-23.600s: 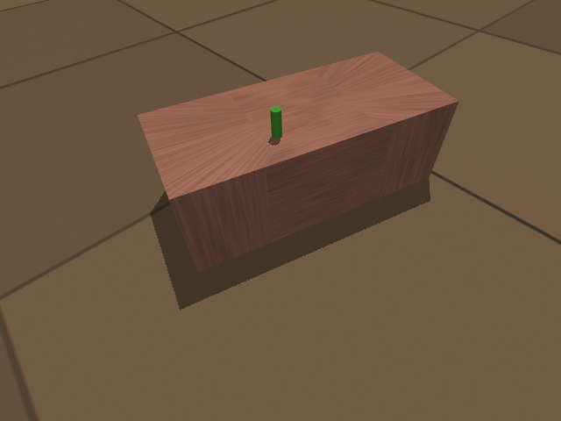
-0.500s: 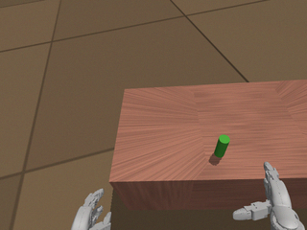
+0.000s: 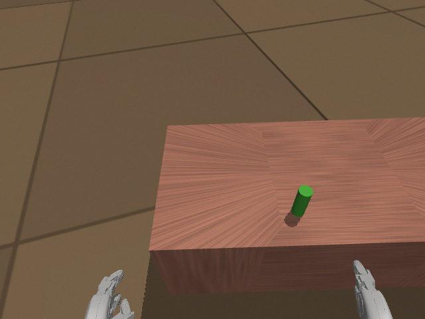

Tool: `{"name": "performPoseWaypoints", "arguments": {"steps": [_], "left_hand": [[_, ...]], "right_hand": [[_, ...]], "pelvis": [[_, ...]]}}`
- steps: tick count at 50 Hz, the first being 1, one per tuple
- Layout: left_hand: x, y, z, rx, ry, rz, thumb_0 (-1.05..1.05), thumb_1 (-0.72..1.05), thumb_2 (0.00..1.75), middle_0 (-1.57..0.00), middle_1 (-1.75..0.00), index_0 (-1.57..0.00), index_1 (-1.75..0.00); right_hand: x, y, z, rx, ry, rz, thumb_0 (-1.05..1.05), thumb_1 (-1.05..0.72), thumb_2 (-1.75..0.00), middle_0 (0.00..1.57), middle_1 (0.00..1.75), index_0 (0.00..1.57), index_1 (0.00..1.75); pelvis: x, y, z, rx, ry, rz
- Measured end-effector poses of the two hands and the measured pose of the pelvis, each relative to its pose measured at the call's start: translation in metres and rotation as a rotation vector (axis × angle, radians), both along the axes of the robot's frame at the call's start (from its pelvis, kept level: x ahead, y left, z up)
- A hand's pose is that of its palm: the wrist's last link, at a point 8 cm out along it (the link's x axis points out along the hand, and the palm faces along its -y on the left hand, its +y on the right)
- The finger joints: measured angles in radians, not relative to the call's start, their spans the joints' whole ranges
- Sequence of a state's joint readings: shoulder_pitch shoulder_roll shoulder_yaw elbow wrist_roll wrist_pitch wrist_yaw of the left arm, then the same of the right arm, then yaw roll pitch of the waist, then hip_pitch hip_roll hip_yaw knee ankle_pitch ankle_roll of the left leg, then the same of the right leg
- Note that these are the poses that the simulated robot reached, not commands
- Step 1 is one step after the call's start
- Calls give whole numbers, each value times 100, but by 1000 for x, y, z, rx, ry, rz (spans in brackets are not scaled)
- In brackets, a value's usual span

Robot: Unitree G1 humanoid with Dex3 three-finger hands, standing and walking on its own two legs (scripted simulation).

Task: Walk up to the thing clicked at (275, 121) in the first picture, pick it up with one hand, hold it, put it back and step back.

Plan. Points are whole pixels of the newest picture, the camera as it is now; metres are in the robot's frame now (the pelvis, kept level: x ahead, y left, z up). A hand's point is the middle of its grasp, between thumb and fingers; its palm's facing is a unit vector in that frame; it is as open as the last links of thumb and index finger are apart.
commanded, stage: home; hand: right
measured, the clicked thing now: (301, 201) +0.52 -0.22 -0.22
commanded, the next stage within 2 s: stand in 1.66 s
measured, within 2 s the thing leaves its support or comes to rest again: neither
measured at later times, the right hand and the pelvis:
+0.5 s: hand (337, 306) +0.19 -0.19 -0.06, palm faces +0.11 +0.96 -0.27, open 17.5 cm; pelvis +0.02 -0.01 +0.00, yaw +0 degrees
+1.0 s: hand (340, 307) +0.19 -0.19 -0.06, palm faces +0.10 +0.96 -0.27, open 17.6 cm; pelvis +0.02 -0.01 +0.00, yaw +0 degrees
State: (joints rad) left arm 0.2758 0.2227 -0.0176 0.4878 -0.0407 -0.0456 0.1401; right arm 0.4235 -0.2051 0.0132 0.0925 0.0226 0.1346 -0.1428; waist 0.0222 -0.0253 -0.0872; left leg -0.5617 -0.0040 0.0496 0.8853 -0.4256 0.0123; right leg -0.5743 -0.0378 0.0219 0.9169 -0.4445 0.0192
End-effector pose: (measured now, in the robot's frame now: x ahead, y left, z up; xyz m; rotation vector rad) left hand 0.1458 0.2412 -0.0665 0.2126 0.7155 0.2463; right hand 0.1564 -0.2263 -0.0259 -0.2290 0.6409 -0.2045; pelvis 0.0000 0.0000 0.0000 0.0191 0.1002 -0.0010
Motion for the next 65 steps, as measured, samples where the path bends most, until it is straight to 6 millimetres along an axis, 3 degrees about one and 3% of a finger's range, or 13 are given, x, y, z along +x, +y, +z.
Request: {"name": "performPoseWaypoints", "arguments": {"steps": [11, 23, 34, 65], "left_hand": [[9, -7, -1, -2, -12, -31, 1, 90, 90, -20, -29, -20, -30], [20, -15, -2, -1, -17, -20, 1, 90, 90, -21, -30, -20, -30], [27, -17, 3, 12, -28, -28, 1, 90, 90, -21, -30, -20, -30], [20, -18, 1, 19, -32, -17, 1, 90, 90, -21, -30, -20, -30]], "right_hand": [[-9, -3, -8, 8, 62, -12, -1, 56, -4, 6, 5, 5, 5], [12, -6, -4, 5, 52, -2, -1, 55, -5, 6, 6, 5, 6], [17, -14, -6, 6, 70, -4, -1, 55, -5, 6, 5, 5, 6], [12, -15, -6, 7, 82, -1, -1, 57, -4, 6, 5, 5, 5]], "pelvis": [[3, -1, 0, 0, 7, -1], [17, -9, 0, 5, 19, 5], [22, -13, 1, 10, 17, 4], [19, -15, -1, 12, 25, 8]]}}
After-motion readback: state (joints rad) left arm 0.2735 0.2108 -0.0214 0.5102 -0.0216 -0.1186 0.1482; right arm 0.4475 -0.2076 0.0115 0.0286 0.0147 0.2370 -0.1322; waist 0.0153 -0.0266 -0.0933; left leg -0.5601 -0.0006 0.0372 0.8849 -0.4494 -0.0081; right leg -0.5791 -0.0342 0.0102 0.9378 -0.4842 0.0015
